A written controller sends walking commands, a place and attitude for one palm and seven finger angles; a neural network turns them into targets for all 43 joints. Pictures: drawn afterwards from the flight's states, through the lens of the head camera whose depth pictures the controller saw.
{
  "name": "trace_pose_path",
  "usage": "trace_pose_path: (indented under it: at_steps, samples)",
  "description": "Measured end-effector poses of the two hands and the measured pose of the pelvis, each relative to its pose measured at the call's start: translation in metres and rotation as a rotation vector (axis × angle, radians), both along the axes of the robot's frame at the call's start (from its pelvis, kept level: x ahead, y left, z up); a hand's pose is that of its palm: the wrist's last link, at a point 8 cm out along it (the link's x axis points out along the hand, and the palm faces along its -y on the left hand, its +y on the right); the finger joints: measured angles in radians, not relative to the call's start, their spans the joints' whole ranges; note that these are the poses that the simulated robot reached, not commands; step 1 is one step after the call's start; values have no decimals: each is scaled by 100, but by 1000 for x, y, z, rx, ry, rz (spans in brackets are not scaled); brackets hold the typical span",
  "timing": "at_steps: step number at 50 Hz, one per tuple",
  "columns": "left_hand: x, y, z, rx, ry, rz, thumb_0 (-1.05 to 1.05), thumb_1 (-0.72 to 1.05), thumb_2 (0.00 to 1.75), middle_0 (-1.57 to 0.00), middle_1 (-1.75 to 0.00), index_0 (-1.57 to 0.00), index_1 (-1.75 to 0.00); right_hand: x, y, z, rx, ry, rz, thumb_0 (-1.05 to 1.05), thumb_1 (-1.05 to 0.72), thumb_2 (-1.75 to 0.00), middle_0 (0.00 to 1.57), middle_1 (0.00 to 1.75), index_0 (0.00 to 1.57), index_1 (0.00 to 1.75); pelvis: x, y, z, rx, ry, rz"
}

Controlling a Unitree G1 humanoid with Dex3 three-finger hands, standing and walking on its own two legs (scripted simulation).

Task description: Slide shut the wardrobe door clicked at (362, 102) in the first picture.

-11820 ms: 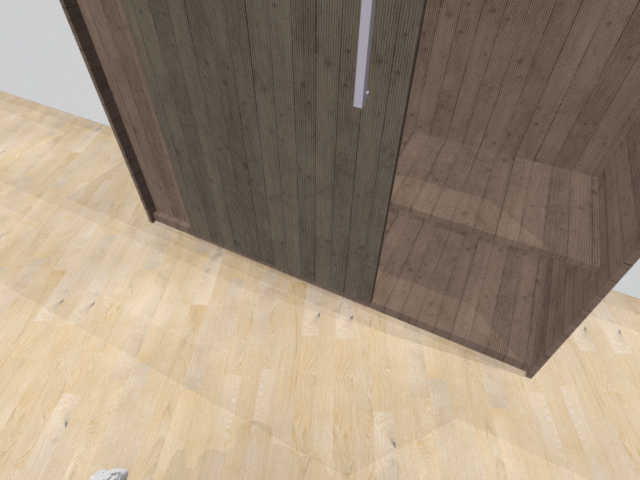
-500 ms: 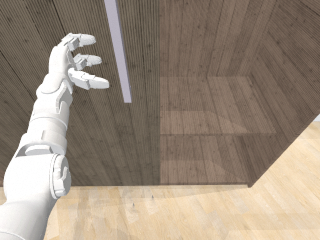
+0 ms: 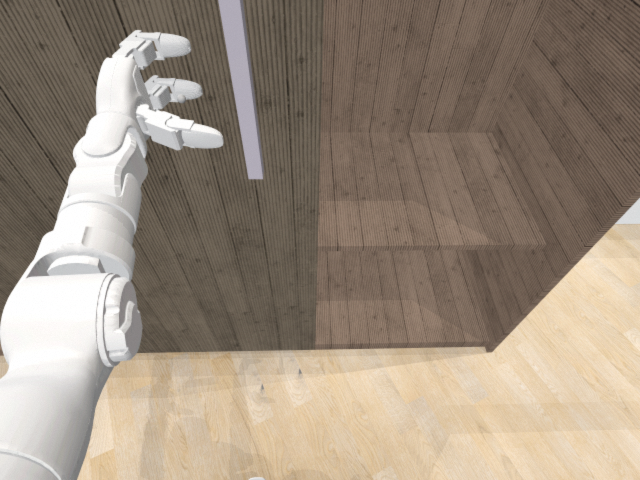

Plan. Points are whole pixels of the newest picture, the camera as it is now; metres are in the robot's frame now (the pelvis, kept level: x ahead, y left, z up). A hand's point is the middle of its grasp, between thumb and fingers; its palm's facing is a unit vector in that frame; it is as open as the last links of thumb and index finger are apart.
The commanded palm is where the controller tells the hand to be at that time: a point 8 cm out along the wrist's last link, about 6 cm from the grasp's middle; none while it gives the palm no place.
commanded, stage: move the hooked fingers beside the handle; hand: left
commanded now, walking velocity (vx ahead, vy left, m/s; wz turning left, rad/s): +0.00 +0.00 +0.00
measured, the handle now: (244, 72) +0.54 +0.09 +0.23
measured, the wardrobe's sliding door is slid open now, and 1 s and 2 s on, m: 0.57 0.57 0.57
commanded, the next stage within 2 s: none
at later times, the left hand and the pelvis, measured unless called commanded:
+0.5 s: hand (180, 98) +0.50 +0.16 +0.22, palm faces +0.04 -1.00 -0.03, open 13.6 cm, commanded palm +0.52 +0.18 +0.18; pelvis -0.02 +0.00 -0.01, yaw -1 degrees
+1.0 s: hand (181, 98) +0.50 +0.16 +0.22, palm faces +0.04 -1.00 -0.03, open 13.6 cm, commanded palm +0.50 +0.18 +0.19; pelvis -0.01 -0.01 -0.01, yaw +0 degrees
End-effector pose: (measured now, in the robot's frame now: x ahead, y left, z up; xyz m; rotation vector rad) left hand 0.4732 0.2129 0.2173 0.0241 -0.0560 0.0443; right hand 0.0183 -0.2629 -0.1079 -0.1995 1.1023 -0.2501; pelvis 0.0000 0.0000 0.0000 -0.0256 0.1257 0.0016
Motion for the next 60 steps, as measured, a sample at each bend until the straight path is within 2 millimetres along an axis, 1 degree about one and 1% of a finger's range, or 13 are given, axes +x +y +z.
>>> trace_pose_path:
  at_steps: [7, 16, 25, 34, 41, 60]
  samples:
    - [0, 0, 0, 2, 1, -1, -1, -50, 30, -41, -125, -35, -125, -11, 0, 0, -7, 4, 2, 1, -90, -90, 20, 30, 20, 30, -6, 1, -2, -3, 12, 1]
    - [0, 1, 0, 4, 3, -4, -1, -50, 30, -42, -124, -35, -125, -18, -3, 1, -20, -9, 1, 1, -90, -90, 20, 30, 20, 30, -12, 0, -5, -4, 30, -7]
    - [1, 1, 1, 3, 8, -7, -1, -50, 30, -42, -123, -36, -125, -24, -7, 1, -28, -18, -8, 1, -90, -90, 20, 30, 20, 30, -15, -3, -6, -6, 37, -14]
    - [0, 0, 1, 4, 11, 5, -1, -50, 30, -42, -124, -35, -127, -28, -9, -1, -19, -9, -11, 1, -90, -90, 20, 30, 20, 30, -13, -6, -7, -7, 36, -13]
    - [1, -1, 1, 6, 12, 10, -1, -50, 30, -42, -125, -35, -128, -24, -8, -3, -6, -4, -1, 1, -90, -90, 20, 30, 20, 30, -11, -8, -7, -8, 33, -9]
    - [0, 0, 0, 5, 4, -7, -1, -50, 30, -42, -124, -35, -125, 0, -6, -2, 0, -36, 19, 1, -90, -90, 20, 30, 20, 30, -3, -7, -5, -7, 20, -7]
